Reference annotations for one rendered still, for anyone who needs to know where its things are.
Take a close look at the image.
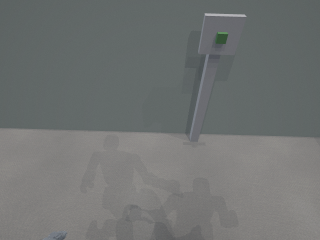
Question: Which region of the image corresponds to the button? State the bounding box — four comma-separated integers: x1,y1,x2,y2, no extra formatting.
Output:
215,32,228,44

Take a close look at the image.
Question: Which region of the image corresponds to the panel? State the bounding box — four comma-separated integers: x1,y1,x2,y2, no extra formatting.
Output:
189,13,247,142

